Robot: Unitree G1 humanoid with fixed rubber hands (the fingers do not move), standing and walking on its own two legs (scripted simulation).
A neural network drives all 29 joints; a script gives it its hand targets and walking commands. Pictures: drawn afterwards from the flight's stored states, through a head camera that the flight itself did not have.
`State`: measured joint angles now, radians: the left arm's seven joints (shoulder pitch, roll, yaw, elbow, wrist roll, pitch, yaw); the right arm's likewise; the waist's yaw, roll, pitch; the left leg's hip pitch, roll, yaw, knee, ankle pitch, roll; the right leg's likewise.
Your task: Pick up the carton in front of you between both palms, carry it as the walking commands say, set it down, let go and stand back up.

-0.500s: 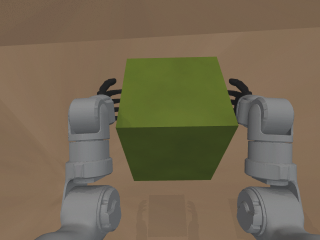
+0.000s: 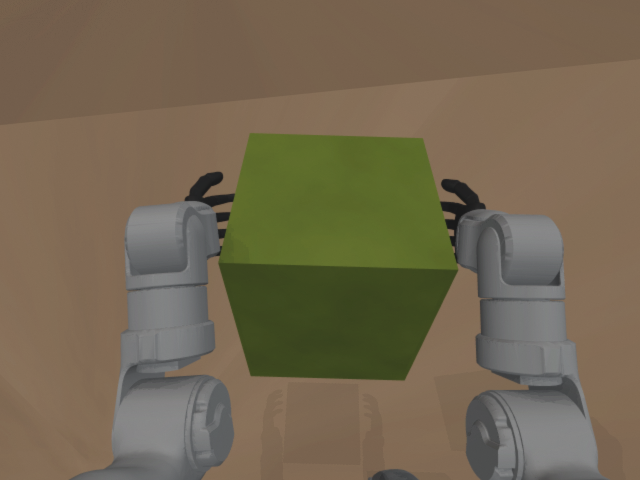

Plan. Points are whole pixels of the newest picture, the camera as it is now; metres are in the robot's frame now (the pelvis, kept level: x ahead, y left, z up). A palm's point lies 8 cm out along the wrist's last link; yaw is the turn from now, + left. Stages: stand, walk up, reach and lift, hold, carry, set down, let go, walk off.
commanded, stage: carry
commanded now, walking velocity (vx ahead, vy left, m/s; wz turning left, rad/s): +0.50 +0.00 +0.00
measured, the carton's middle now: (331, 264) +0.39 -0.02 +0.07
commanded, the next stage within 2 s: none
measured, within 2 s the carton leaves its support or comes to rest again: neither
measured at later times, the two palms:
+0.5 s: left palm (194, 55) +0.67 +0.15 +0.21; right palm (395, 36) +0.70 -0.15 +0.21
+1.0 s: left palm out of the picture +1.01 +0.11 +0.27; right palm out of the picture +0.99 -0.18 +0.26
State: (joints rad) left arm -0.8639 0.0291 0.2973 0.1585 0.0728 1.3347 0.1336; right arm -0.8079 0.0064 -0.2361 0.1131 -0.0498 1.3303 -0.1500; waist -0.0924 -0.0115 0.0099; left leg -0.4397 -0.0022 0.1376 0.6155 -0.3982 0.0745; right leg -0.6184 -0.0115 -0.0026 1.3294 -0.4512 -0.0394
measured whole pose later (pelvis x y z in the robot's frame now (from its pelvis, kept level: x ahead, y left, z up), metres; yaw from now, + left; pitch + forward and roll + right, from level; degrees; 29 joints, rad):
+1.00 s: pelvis +0.62 -0.02 +0.08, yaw +0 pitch +5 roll -1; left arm -0.89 0.02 0.31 0.10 0.09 1.35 0.13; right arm -0.88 0.00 -0.27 0.10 -0.03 1.34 -0.16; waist -0.07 0.02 -0.04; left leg -0.20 0.04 0.12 0.50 -0.52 0.02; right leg -0.67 -0.02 -0.11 0.73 -0.33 -0.04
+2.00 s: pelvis +1.24 -0.04 +0.18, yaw +1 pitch +4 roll +0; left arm -0.84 0.03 0.24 0.19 0.05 1.33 0.14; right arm -0.87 -0.02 -0.29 0.17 -0.07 1.38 -0.13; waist 0.09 0.01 -0.04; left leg -0.64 0.01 0.02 1.32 -0.46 0.05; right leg -0.41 0.00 -0.14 0.58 -0.39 -0.05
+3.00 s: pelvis +1.87 -0.02 +0.25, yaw +0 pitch +5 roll +0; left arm -0.88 0.02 0.27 0.15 0.04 1.31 0.15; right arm -0.88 -0.01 -0.31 0.09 -0.08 1.37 -0.13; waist 0.07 0.01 -0.05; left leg -0.65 0.04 0.10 0.64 -0.20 0.05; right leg -0.15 -0.01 -0.13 0.46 -0.51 0.00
